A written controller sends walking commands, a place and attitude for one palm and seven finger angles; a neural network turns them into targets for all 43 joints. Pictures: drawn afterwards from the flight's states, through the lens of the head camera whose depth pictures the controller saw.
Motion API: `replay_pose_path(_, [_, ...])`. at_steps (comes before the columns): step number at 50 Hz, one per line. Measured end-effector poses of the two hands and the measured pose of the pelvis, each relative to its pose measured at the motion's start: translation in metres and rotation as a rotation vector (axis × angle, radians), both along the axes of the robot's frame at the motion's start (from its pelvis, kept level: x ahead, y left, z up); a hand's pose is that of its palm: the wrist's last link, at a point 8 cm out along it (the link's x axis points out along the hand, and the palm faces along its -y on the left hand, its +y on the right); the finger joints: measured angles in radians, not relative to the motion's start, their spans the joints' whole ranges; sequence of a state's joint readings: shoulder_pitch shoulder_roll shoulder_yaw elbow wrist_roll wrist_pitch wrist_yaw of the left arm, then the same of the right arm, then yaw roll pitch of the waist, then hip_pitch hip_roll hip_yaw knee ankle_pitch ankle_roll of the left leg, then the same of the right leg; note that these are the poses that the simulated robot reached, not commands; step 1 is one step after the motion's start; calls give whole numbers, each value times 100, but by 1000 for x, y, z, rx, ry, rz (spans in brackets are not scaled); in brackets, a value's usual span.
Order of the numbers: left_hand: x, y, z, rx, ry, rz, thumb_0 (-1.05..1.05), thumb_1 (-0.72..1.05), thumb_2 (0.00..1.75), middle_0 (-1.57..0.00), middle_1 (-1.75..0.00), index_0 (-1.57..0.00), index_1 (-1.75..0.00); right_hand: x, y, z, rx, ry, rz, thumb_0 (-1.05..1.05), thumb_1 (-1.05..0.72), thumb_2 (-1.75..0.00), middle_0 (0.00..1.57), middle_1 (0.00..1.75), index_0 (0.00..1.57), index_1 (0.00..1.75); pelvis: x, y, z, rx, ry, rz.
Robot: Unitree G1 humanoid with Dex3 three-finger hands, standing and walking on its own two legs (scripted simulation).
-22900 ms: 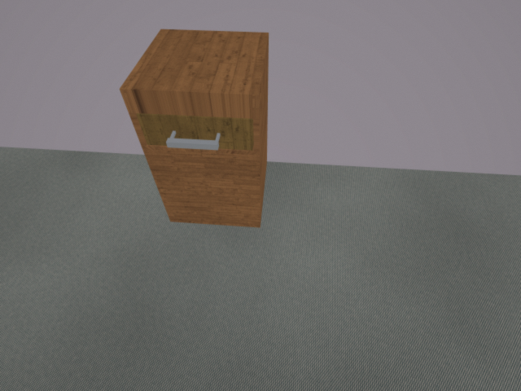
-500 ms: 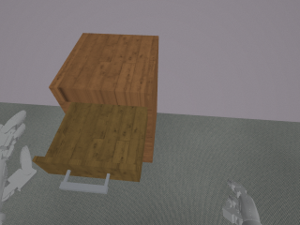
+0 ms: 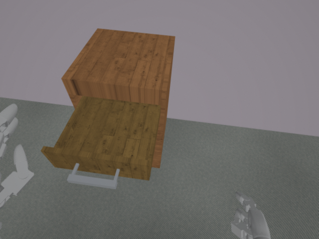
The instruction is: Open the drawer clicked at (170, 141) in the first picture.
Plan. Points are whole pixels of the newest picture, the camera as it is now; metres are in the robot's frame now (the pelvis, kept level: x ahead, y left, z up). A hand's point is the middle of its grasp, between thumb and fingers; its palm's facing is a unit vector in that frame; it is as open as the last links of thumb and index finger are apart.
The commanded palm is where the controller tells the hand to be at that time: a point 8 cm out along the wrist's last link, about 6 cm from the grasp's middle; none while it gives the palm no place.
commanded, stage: step back with the hand held close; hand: left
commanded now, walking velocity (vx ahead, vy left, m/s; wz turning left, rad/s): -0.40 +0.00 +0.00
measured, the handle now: (94, 175) +0.34 +0.26 -0.21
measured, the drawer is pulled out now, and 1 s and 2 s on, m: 0.29 0.29 0.29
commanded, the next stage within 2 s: stop stepping back and stand still in 0.96 s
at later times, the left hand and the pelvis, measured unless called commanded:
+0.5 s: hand (33, 183) +0.17 +0.23 +0.16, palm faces +0.33 -0.82 -0.47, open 7.4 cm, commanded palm +0.10 +0.27 +0.18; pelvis -0.03 -0.01 +0.00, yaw +1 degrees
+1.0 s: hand out of the picture +0.10 +0.17 +0.16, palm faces +0.23 -0.80 -0.56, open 7.4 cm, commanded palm +0.04 +0.21 +0.18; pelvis -0.11 -0.07 +0.01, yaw -2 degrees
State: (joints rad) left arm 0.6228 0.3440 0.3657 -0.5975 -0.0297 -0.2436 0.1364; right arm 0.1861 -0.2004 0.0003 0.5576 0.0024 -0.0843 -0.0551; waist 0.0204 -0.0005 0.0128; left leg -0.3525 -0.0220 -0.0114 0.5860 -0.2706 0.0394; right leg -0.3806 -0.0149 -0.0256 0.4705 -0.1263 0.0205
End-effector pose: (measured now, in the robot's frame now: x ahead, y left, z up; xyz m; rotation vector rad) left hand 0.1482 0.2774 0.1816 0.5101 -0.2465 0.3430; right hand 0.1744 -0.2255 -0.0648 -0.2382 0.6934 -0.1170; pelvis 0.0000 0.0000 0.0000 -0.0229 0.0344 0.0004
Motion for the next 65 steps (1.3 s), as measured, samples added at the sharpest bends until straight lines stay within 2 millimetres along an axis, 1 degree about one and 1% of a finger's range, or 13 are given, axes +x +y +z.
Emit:
replay_pose_path(8, [4, -1, 6, 75, -23, -36, 2, 88, 90, -21, -30, -21, -30, -26, -14, -6, -16, 34, -59, 1, -90, -90, 20, 30, 20, 30, -9, -1, -2, 11, 6, 4])
replay_pose_path(14, [2, -12, 9, 113, -29, -48, 2, 88, 90, -21, -30, -21, -30, -30, -21, -15, 3, 27, -66, 1, -90, -90, 20, 30, 20, 30, -13, -10, -8, 14, 3, -5])
replay_pose_path(20, [-4, -21, 6, 42, -48, -74, 2, 88, 90, -21, -30, -22, -30, -35, -27, -16, -8, 59, -73, 1, -90, -90, 20, 30, 20, 30, -21, -10, -6, 5, 28, 3])
replay_pose_path(25, [-12, -11, 2, 58, -24, -70, 2, 88, 90, -22, -30, -22, -30, -43, -23, -10, -33, 61, -90, 1, -90, -90, 20, 30, 20, 30, -29, -6, -5, 2, 28, 11])
replay_pose_path(30, [-23, -6, 7, 47, -6, -13, 2, 88, 90, -21, -30, -22, -30, -48, -13, -2, -18, 35, -57, 1, -90, -90, 20, 30, 20, 30, -31, -14, 4, -19, 73, 5])
replay_pose_path(35, [-29, -31, 7, 10, 7, -52, 2, 89, 90, -21, -30, -21, -30, -53, -13, -8, 26, 25, -1, 1, -90, -90, 20, 30, 20, 30, -47, -27, 3, 9, 97, -50])
replay_pose_path(40, [-34, -72, 13, 61, 21, -167, 2, 89, 90, -21, -30, -21, -30, -67, -29, -22, 71, 24, 21, 1, -90, -90, 20, 30, 20, 30, -82, -46, 0, -9, 75, -57])
replay_pose_path(43, [-48, -87, 24, 120, 34, -217, 2, 88, 90, -21, -30, -21, -30, -86, -47, -21, 96, 58, -28, 1, -90, -89, 20, 30, 21, 30, -92, -56, 4, -7, 61, -42])
replay_pose_path(46, [-66, -85, 26, 138, 76, -184, 2, 88, 90, -22, -30, -22, -30, -103, -66, -11, 78, 88, -84, 1, -90, -89, 20, 30, 20, 30, -95, -64, 12, 46, 78, -48])
replay_pose_path(51, [-88, -72, 2, 77, 180, -75, 1, 88, 90, -22, -30, -22, -30, -117, -91, -2, -3, 74, -115, 1, -90, -90, 20, 30, 20, 30, -111, -67, 11, 17, 72, -44])
replay_pose_path(56, [-109, -93, -16, 8, 163, -96, 2, 89, 90, -21, -30, -21, -30, -137, -100, -2, -13, 32, -87, 1, -90, -90, 20, 30, 20, 30, -143, -81, 5, 54, 40, -49])
replay_pose_path(62, [-152, -129, 9, 93, 100, -127, 2, 88, 90, -22, -30, -22, -30, -176, -108, -8, 52, -20, -73, 1, -90, -90, 20, 30, 20, 30, -173, -107, -3, 47, -17, -50])
replay_pose_path(65, [-173, -138, 24, 123, 37, -116, 2, 88, 90, -22, -30, -22, -30, -198, -116, -16, 70, 9, -73, 1, -90, -90, 20, 30, 20, 30, -185, -117, -3, 28, -43, -29])
